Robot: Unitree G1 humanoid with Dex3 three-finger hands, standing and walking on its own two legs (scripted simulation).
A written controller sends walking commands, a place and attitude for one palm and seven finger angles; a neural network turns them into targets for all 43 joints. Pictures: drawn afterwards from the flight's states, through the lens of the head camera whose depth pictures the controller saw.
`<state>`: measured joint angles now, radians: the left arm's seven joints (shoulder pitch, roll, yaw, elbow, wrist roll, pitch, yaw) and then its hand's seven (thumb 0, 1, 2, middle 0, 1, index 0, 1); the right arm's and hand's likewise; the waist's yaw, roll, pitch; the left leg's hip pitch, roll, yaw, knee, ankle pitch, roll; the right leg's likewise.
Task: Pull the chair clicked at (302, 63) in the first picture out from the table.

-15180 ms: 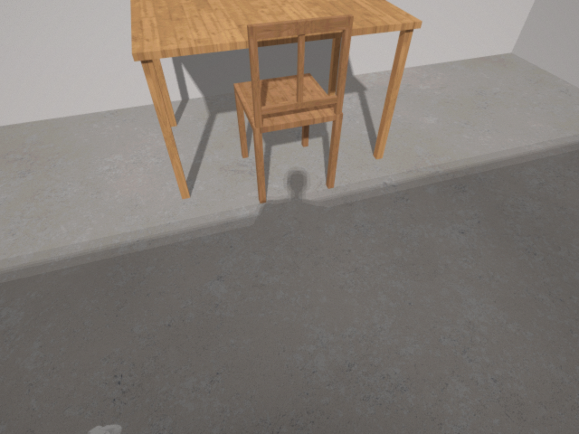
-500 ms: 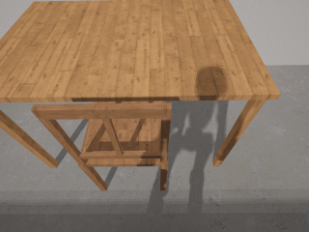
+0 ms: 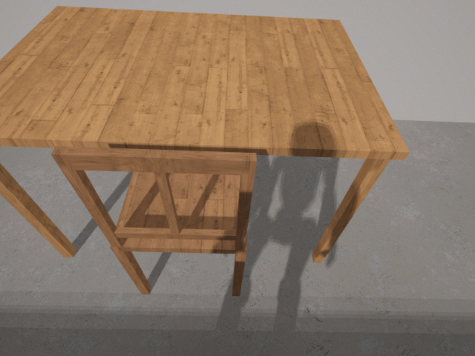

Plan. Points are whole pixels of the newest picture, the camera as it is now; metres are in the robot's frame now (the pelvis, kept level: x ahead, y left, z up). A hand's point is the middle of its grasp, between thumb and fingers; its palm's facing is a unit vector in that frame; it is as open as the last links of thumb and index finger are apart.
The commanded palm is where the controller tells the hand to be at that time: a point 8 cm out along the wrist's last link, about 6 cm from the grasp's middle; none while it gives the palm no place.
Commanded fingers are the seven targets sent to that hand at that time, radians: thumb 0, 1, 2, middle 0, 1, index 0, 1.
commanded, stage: look again from close up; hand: left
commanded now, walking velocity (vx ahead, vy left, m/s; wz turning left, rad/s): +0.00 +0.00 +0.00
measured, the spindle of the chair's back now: (169, 204) +0.45 +0.19 -0.11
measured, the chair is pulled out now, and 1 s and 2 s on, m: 0.00 0.00 0.00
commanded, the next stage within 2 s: raise the hand toward the chair's back in 1.48 s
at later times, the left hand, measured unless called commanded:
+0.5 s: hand out of the picture -0.02 +0.22 -0.16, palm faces +0.00 -0.96 -0.28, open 7.4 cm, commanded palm none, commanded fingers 0.00 0.90 0.90 -0.20 -0.30 -0.20 -0.30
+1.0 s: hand out of the picture +0.03 +0.17 -0.17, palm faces -0.01 -0.97 -0.22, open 7.3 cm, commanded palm none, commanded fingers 0.00 0.90 0.90 -0.20 -0.30 -0.20 -0.30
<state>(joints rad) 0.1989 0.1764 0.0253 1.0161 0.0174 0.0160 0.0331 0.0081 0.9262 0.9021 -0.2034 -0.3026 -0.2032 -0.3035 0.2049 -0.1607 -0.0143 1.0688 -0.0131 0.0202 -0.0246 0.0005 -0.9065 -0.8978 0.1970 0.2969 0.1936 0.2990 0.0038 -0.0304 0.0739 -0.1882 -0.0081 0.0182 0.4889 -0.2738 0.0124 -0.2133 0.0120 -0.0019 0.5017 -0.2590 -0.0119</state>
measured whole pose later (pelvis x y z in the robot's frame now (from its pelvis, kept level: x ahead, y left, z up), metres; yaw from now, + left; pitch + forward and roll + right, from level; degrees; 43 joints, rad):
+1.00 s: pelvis +0.02 -0.01 +0.00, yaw +0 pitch +0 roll +1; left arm 0.26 0.16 -0.02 1.11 0.01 -0.03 0.03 0.01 0.92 0.90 -0.20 -0.30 -0.20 -0.30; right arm 0.25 -0.17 0.02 1.12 -0.01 -0.02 -0.02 0.00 -0.91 -0.90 0.20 0.30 0.19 0.30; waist 0.00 0.01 0.02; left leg -0.15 -0.01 0.02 0.41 -0.26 0.00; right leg -0.19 0.01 0.00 0.47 -0.27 -0.03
